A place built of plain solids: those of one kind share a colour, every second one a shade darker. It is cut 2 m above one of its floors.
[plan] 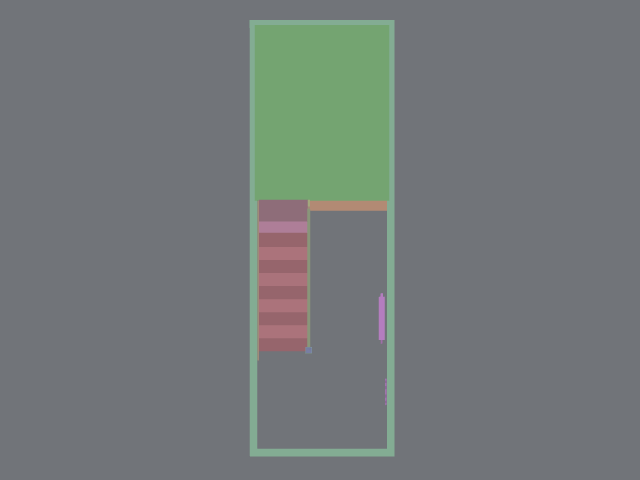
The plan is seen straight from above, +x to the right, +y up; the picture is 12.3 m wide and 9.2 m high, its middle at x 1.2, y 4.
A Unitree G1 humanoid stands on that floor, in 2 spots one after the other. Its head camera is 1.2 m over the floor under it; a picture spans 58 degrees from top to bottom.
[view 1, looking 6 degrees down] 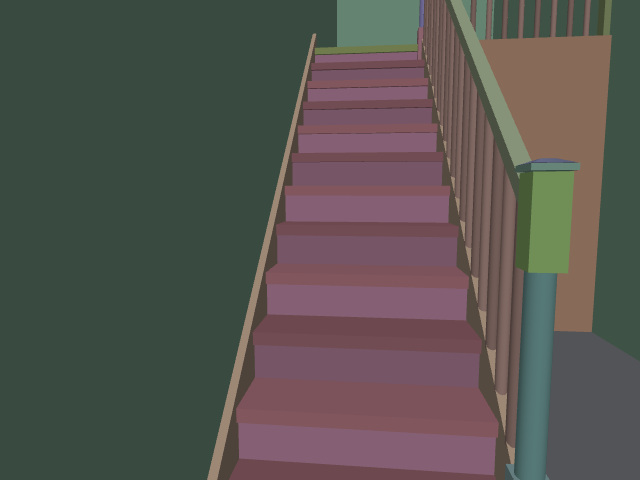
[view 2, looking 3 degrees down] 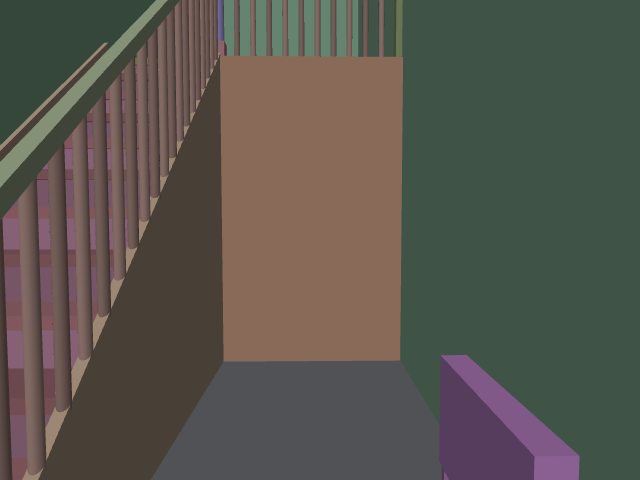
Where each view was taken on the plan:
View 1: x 0.50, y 0.64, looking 96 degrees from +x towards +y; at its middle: riser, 2.27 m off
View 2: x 1.75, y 1.00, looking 89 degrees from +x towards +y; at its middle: upper_edge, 3.57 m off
